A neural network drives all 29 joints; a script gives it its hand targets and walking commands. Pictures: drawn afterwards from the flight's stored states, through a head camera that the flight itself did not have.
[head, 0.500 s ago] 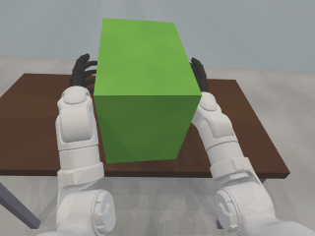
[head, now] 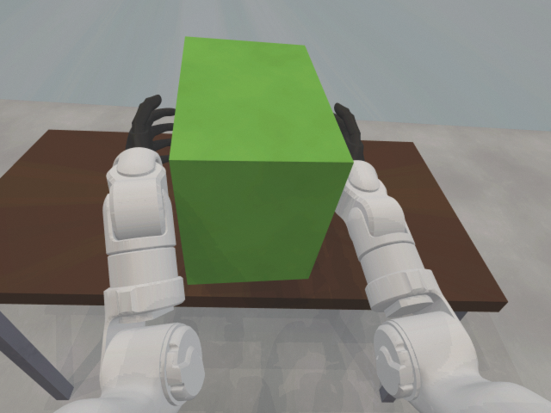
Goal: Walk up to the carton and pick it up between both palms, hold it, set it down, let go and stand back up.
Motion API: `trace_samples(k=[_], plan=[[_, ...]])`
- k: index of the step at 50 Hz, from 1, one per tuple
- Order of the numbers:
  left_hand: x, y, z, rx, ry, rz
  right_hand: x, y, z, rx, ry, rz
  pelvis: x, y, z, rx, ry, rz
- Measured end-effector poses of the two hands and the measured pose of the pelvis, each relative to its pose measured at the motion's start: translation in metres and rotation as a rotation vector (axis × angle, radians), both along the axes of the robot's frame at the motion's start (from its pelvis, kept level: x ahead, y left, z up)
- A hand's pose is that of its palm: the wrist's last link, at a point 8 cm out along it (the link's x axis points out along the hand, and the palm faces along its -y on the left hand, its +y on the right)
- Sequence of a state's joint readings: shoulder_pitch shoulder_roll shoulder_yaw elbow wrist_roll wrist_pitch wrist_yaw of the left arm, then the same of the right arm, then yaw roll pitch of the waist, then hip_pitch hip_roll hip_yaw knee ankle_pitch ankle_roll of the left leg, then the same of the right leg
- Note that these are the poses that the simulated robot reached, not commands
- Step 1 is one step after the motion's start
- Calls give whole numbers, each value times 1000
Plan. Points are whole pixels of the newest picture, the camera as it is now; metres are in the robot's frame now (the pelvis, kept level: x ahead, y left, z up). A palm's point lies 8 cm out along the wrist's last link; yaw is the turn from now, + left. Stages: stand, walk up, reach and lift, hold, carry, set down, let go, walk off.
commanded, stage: hold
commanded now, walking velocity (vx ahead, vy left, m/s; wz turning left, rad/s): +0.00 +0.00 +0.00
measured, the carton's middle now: (248, 160) +0.41 +0.01 +0.19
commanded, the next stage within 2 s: set down in 1.58 s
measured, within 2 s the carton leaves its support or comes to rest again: neither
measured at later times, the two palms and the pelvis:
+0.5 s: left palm (143, 158) +0.37 +0.14 +0.23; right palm (345, 161) +0.37 -0.13 +0.21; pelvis +0.01 +0.00 +0.00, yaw +0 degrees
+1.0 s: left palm (141, 162) +0.36 +0.14 +0.23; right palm (343, 164) +0.37 -0.13 +0.21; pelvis +0.00 +0.00 +0.00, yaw +0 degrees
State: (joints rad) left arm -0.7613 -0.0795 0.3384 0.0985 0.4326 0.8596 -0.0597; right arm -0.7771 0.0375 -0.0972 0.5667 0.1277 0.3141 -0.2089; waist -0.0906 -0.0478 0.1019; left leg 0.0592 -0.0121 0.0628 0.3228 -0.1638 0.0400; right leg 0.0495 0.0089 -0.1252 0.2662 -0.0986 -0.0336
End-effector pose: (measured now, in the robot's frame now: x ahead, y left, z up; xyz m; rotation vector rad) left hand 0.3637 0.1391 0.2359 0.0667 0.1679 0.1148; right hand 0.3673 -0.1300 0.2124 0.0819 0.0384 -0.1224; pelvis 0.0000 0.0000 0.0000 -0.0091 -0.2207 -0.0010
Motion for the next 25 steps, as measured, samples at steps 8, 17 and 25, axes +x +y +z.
trace_samples(k=[8, 17, 25], plan=[[2, 1, -4, -1, 7, 3, 3, 1, -4, -4, 7, 1, 1, -1, 0, -1, 4, 0], [3, 2, -4, -12, -12, 0, 4, 2, -1, -9, -14, 1, 4, -1, 0, -4, 7, 5], [2, 2, -6, -8, -6, 0, 3, 1, -1, -1, -7, 1, 5, 0, 0, -4, 4, 5]])
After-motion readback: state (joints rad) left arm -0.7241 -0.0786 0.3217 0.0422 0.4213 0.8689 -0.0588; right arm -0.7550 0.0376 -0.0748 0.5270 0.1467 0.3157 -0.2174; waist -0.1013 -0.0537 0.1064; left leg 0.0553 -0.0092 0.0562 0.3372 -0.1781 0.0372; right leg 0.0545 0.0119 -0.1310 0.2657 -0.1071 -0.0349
